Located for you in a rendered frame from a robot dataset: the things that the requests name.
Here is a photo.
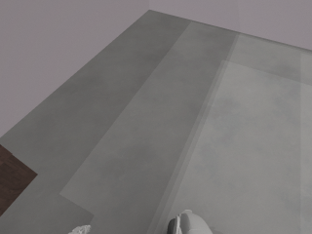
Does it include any drawer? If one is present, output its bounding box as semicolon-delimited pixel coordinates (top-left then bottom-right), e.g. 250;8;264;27
0;144;12;166

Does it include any right robot thigh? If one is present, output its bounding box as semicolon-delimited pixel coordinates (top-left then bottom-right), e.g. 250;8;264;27
174;213;213;234

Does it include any cabinet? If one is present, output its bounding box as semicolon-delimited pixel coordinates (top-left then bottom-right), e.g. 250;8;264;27
0;155;38;216

